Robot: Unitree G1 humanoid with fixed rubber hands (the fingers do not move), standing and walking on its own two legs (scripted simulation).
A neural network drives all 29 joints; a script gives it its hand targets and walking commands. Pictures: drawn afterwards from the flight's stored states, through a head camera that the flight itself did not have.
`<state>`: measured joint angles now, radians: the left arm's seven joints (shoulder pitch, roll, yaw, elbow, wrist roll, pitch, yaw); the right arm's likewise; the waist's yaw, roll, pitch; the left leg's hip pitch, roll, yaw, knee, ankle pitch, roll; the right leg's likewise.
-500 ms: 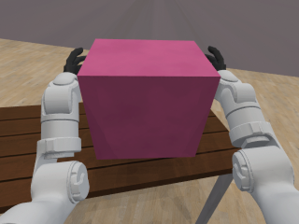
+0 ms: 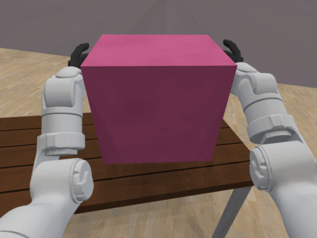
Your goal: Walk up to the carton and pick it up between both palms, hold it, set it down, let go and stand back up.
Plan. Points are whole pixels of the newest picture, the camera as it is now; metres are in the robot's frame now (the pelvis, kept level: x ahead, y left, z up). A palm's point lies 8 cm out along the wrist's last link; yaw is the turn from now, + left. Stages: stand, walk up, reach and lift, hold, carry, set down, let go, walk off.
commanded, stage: hold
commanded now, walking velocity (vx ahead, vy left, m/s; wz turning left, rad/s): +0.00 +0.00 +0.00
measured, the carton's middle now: (156, 97) +0.36 +0.00 +0.25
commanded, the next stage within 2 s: none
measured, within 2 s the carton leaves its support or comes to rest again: neither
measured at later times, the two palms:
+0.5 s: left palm (77, 72) +0.37 +0.18 +0.30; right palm (233, 67) +0.37 -0.17 +0.33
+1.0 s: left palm (76, 71) +0.36 +0.18 +0.31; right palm (234, 66) +0.37 -0.17 +0.33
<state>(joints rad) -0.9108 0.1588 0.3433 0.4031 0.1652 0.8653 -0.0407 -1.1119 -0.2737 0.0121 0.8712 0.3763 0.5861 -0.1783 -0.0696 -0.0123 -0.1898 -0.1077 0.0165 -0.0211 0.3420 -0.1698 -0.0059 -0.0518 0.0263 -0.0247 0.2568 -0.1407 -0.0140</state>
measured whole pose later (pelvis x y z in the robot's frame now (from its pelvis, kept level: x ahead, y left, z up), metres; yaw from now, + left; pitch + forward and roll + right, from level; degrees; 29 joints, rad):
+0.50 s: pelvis +0.01 +0.00 +0.00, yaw +0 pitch -3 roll -1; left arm -0.92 0.17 0.34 0.40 0.16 0.89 -0.06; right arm -1.13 -0.29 0.05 0.85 0.41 0.63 -0.20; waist -0.07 -0.01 -0.20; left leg -0.11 0.02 -0.03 0.35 -0.18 -0.01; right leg -0.04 0.03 -0.02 0.25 -0.15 -0.02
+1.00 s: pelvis +0.01 +0.00 +0.00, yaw +0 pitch -3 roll -1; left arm -0.92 0.17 0.35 0.40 0.17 0.90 -0.07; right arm -1.13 -0.29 0.05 0.84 0.41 0.66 -0.21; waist -0.07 0.00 -0.21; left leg -0.11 0.02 -0.04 0.35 -0.18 -0.01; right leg -0.05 0.04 -0.02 0.26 -0.15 -0.02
